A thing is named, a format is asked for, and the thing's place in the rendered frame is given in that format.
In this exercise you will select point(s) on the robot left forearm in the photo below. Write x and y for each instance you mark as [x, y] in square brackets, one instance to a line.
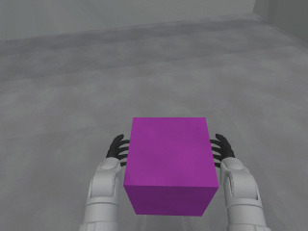
[103, 197]

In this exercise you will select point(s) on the carton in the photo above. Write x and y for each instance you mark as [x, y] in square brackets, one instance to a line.
[170, 168]

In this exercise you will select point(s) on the robot right hand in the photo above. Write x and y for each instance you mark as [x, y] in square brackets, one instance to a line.
[225, 149]

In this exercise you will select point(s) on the robot left hand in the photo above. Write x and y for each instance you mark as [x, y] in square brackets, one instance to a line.
[115, 150]

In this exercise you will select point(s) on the robot right forearm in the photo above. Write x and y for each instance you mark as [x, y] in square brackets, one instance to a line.
[242, 197]

